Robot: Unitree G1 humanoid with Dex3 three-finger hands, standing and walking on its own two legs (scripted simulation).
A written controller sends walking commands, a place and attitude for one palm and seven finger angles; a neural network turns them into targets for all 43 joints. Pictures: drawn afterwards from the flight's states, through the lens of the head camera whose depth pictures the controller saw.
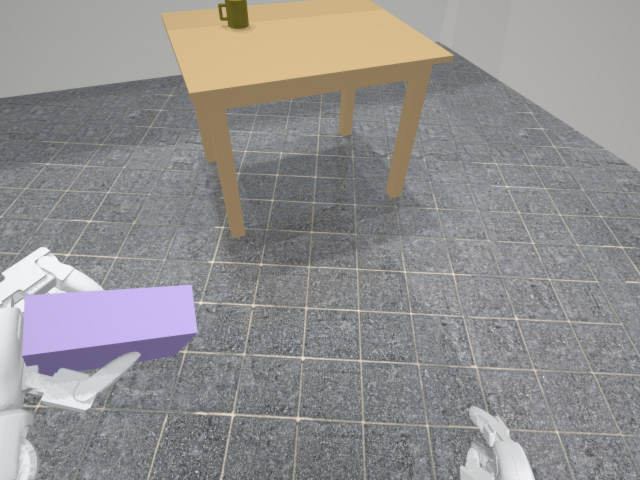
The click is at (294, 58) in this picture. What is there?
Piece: table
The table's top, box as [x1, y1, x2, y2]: [161, 0, 453, 99]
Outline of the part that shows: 453,55 370,0 310,0 247,6 249,25 241,29 230,28 227,25 226,20 221,21 219,19 218,8 161,13 165,28 191,99 452,61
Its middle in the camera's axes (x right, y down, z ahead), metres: -0.09 -0.79 +1.51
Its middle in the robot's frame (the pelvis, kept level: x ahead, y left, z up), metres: +1.65 +0.18 -0.08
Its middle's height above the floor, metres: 0.69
